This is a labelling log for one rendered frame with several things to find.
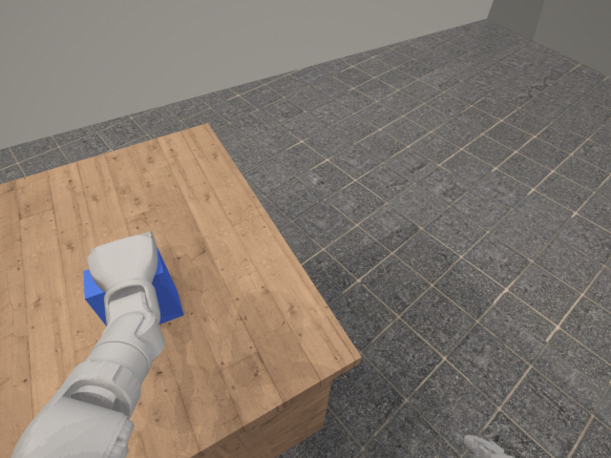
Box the left robot forearm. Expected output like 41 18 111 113
11 280 165 458

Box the robot right hand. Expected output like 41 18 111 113
464 435 514 458

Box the table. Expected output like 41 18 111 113
0 123 362 458

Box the robot left upper arm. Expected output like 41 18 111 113
21 396 134 458

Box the sponge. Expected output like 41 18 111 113
83 249 183 326

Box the robot left hand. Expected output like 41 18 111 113
87 231 158 293

